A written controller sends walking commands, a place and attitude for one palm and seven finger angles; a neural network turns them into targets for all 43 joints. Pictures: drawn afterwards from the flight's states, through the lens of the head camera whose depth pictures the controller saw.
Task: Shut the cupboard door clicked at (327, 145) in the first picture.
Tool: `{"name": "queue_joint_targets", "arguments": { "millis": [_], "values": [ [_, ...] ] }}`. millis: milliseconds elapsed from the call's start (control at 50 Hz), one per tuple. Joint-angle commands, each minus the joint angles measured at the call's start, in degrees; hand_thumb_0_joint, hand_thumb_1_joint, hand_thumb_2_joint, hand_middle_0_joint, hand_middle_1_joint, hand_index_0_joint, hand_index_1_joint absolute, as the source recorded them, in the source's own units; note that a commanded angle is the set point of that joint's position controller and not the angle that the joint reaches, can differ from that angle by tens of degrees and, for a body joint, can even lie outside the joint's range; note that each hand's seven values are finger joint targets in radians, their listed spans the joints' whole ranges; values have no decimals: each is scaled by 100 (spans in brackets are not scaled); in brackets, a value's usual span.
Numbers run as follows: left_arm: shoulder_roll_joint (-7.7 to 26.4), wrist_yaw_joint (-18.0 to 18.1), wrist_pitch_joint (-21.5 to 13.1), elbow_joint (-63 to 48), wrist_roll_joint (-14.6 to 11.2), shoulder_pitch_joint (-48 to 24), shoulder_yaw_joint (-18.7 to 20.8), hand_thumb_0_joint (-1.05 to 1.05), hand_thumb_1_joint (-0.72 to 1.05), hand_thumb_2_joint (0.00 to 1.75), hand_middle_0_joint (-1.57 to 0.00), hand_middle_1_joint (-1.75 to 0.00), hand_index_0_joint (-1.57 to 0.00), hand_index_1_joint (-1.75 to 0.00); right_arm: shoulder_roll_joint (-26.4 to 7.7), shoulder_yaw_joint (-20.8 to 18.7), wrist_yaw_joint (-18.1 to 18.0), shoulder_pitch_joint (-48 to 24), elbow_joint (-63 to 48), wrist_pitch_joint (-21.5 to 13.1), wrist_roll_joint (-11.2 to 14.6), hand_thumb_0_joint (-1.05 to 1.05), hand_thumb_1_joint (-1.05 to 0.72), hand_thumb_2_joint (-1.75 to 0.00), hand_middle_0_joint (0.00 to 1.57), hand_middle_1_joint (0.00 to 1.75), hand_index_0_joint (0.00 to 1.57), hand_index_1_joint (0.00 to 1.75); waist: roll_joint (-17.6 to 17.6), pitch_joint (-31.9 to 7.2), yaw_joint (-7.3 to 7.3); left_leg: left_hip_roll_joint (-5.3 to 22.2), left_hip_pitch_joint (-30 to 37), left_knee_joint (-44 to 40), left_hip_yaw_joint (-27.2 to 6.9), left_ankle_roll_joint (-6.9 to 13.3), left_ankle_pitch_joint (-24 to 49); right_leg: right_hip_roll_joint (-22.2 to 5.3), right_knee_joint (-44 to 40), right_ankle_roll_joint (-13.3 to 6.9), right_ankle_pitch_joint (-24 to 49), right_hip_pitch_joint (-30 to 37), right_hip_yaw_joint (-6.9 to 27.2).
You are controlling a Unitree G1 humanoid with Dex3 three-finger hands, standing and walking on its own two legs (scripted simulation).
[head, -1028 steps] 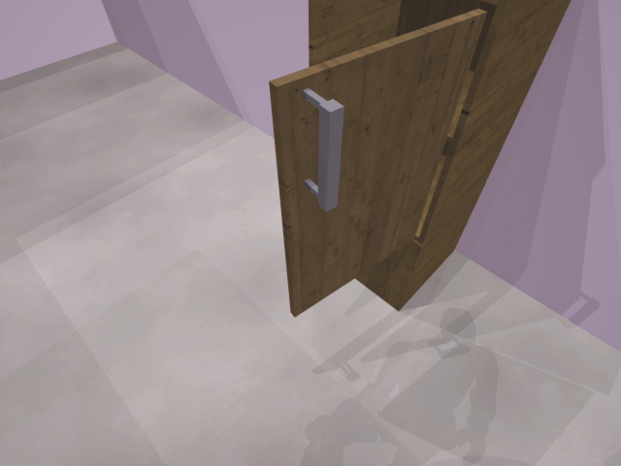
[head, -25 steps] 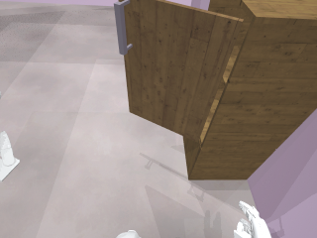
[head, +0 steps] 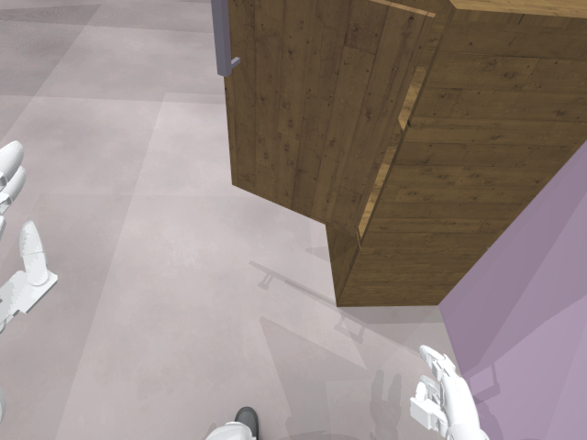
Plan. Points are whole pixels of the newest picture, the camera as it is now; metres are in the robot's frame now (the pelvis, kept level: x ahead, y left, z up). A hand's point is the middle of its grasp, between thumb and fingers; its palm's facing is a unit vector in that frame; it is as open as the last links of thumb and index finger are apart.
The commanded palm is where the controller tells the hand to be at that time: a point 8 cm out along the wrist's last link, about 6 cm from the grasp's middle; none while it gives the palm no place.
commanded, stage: stop stepping back and stand still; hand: left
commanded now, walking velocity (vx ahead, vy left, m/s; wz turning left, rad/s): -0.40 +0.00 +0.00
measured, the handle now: (227, 27) +0.81 +0.20 +0.16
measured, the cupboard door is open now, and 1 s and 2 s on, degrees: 61 61 61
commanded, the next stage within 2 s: let the arm hang, fingers relaxed in 1.14 s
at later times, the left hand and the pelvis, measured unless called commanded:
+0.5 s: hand (9, 348) +0.16 +0.25 +0.18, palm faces +0.39 -0.82 -0.42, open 7.4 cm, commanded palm +0.09 +0.30 +0.19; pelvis -0.05 +0.00 +0.01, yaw +0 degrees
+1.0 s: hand (9, 313) +0.19 +0.27 +0.17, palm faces +0.40 -0.80 -0.44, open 7.4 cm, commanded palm +0.12 +0.31 +0.19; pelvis -0.02 +0.01 +0.01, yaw -1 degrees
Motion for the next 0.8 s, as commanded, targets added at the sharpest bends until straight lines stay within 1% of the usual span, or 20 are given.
{"name": "queue_joint_targets", "arguments": {
  "millis": [0, 20, 40, 60, 80, 100, 140, 180, 220, 260, 280, 340, 380, 420, 440, 500, 540, 600, 680, 780],
  "values": [
    [1442, 45, -358, -1230, -255, 889, 1469, 0, 90, 90, -20, -30, -20, -30, -966, -445, -58, -230, -1109, -51, 12, 0, -90, -90, 20, 30, 20, 30, 1121, -1219, -47, 519, 994, -887, -771, -353, -3190, -75, -355, -404, -729, -248, -179],
    [1587, 46, -332, -1131, -251, 1166, 1608, 0, 90, 90, -20, -30, -20, -30, -950, -447, -53, -201, -1122, -10, 32, 0, -90, -90, 20, 30, 20, 30, 689, -1087, -44, 244, 1075, -239, -531, -450, -3066, -363, -774, -558, -1076, -739, 78],
    [1456, 67, -277, -1058, -264, 1359, 1455, 0, 90, 90, -20, -30, -20, -30, -834, -392, -55, -82, -1133, 7, 68, 0, -90, -90, 20, 30, 20, 30, -30, -876, -57, -227, 1739, 1024, -99, -593, -2564, -965, -1422, -805, -1700, -1931, 620],
    [1453, 124, -205, -1053, -245, 1359, 1391, 0, 90, 90, -20, -30, -20, -30, -835, -406, -66, 45, -1042, 22, 49, 0, -90, -90, 20, 30, 20, 30, -738, -722, -67, -491, 2149, 2397, -216, -653, -2330, -1764, -1993, -1172, -2118, -3020, 1554],
    [1339, 202, -73, -1011, -199, 1191, 1274, 0, 90, 90, -20, -30, -20, -30, -836, -384, -70, 140, -926, 73, 14, 0, -90, -90, 20, 30, 20, 30, -953, -398, -93, -481, 1692, 3169, -477, -591, -2277, -2199, -2005, -1417, -1847, -3141, 1852],
    [1176, 271, 10, -918, -115, 844, 1098, 0, 90, 90, -20, -30, -20, -30, -826, -290, -75, 135, -904, 99, 6, 0, -90, -90, 20, 30, 20, 30, -817, -127, -144, -326, 1043, 3209, -693, -483, -2337, -2103, -1711, -1335, -1058, -2624, 1597],
    [1010, 364, 71, -630, -2, 18, 811, 0, 90, 90, -20, -30, -20, -30, -923, -188, -191, 213, -834, -2, 8, 0, -90, -90, 20, 30, 20, 30, -424, 82, -293, -132, 1170, 1571, -799, -313, -2069, -1531, -1049, -740, -164, -1992, 852],
    [839, 403, 60, -198, 92, -304, 595, 0, 90, 90, -20, -30, -20, -30, -1155, -264, -303, 202, -763, -150, 84, 0, -90, -90, 20, 30, 20, 30, 240, 101, -164, 32, 1264, 152, -975, -123, -1709, -724, -571, -308, 193, -1358, 313],
    [971, 378, -31, -296, 114, -365, 548, 0, 90, 90, -20, -30, -20, -30, -1277, -353, -365, 131, -842, -320, 232, 0, -90, -90, 20, 30, 20, 30, -46, -348, -27, 185, 1596, -59, -1048, -56, -956, -419, -477, -159, 1024, -652, 239],
    [881, 308, -65, -804, 82, -325, 522, 0, 90, 90, -20, -30, -20, -30, -1111, -230, -330, 205, -822, -372, 150, 0, -90, -90, 20, 30, 20, 30, 1180, -640, -99, 387, 1392, -992, -1668, -101, -1789, -169, 109, -27, 357, -250, -200],
    [907, 310, -111, -1093, 110, -388, 552, 0, 90, 90, -20, -30, -20, -30, -1101, -226, -308, 158, -831, -417, 115, 0, -90, -90, 20, 30, 20, 30, 1368, -643, -74, 516, 1286, -1268, -1898, -52, -2514, -130, 230, -31, 203, -157, -132],
    [906, 329, -141, -1344, 168, -83, 651, 0, 90, 90, -20, -30, -20, -30, -1058, -184, -231, 165, -838, -532, 51, 0, -90, -90, 20, 30, 20, 30, 1082, -589, -63, 521, 782, -1408, -1716, 58, -3582, -166, -32, -49, 293, 277, -87],
    [910, 334, -116, -1181, 173, 264, 757, 0, 90, 90, -20, -30, -20, -30, -1018, -172, -164, 205, -840, -541, 32, 0, -90, -90, 20, 30, 20, 30, 1223, -649, -65, 320, 652, -1187, -1364, -26, -3433, -197, -349, -119, 389, 532, -116],
    [1118, 328, -73, -891, 153, 713, 1042, 0, 90, 90, -20, -30, -20, -30, -1033, -215, -108, 234, -824, -515, 35, 0, -90, -90, 20, 30, 20, 30, 808, -818, -38, 89, 691, -873, -1041, -132, -3286, -212, -572, -198, 242, 625, -112],
    [923, 314, -43, -721, 90, 808, 908, 0, 90, 90, -20, -30, -20, -30, -938, -188, -86, 225, -853, -440, 46, 0, -90, -90, 20, 30, 20, 30, 503, -722, -62, -23, 745, -594, -892, -176, -3044, -323, -785, -266, 52, 410, -11],
    [913, 304, 12, -517, 21, 661, 894, 0, 90, 90, -20, -30, -20, -30, -922, -212, -67, 210, -809, -251, 18, 0, -90, -90, 20, 30, 20, 30, -92, -363, -139, -309, 1205, 514, -580, -244, -2405, -890, -1528, -585, -902, -774, 868],
    [842, 322, 47, -403, 38, 394, 757, 0, 90, 90, -20, -30, -20, -30, -909, -187, -84, 231, -729, -192, 9, 0, -90, -90, 20, 30, 20, 30, -151, -168, -186, -297, 1318, 855, -583, -208, -2149, -1130, -1592, -692, -1016, -1138, 1091],
    [744, 321, 76, -241, 81, -164, 502, 0, 90, 90, -20, -30, -20, -30, -986, -210, -114, 177, -704, -177, 67, 0, -90, -90, 20, 30, 20, 30, -344, -49, -190, -289, 1555, 891, -606, -136, -1961, -1075, -1454, -577, -830, -1338, 987],
    [790, 277, 9, -268, 137, -507, 451, 0, 90, 90, -20, -30, -20, -30, -1009, -207, -154, 68, -746, -216, 98, 0, -90, -90, 20, 30, 20, 30, -48, 171, -150, -182, 1662, 326, -798, -84, -2032, -759, -1179, -361, -603, -1277, 523],
    [831, 278, -131, -684, 172, -369, 591, 0, 90, 90, -20, -30, -20, -30, -1011, -186, -163, 70, -812, -346, 101, 0, -90, -90, 20, 30, 20, 30, 766, -313, -46, 148, 1420, -687, -1328, 15, -2045, -318, -390, -123, 640, -124, -67]
  ]
}}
